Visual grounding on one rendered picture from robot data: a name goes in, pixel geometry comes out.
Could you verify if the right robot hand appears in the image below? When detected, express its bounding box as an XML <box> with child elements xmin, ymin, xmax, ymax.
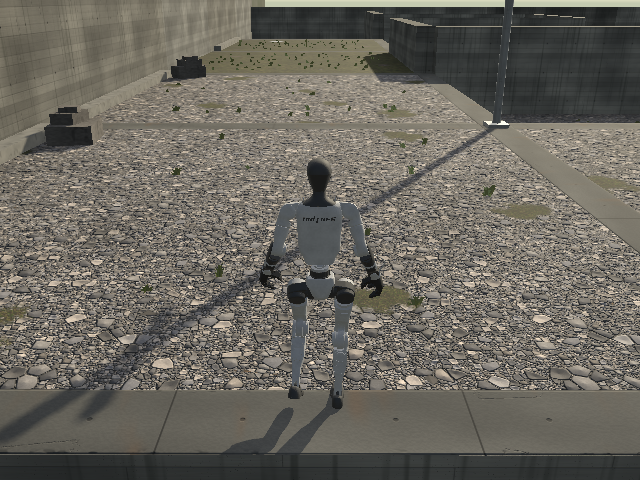
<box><xmin>361</xmin><ymin>276</ymin><xmax>384</xmax><ymax>298</ymax></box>

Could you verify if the robot left upper arm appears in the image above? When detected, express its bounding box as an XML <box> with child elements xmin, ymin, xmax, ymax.
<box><xmin>271</xmin><ymin>202</ymin><xmax>299</xmax><ymax>257</ymax></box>

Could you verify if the robot left forearm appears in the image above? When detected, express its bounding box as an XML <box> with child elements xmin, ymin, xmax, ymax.
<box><xmin>262</xmin><ymin>241</ymin><xmax>281</xmax><ymax>275</ymax></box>

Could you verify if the robot right upper arm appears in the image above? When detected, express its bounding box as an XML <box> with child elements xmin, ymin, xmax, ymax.
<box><xmin>340</xmin><ymin>202</ymin><xmax>370</xmax><ymax>257</ymax></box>

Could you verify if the left robot hand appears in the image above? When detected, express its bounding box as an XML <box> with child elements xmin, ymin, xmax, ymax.
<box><xmin>259</xmin><ymin>269</ymin><xmax>282</xmax><ymax>289</ymax></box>

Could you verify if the robot right forearm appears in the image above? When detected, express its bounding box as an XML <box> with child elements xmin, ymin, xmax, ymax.
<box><xmin>360</xmin><ymin>241</ymin><xmax>381</xmax><ymax>280</ymax></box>

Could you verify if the right robot foot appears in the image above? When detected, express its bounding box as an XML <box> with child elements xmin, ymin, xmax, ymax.
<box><xmin>330</xmin><ymin>384</ymin><xmax>344</xmax><ymax>409</ymax></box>

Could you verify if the robot torso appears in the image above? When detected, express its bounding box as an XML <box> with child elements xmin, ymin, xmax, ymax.
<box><xmin>296</xmin><ymin>197</ymin><xmax>343</xmax><ymax>300</ymax></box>

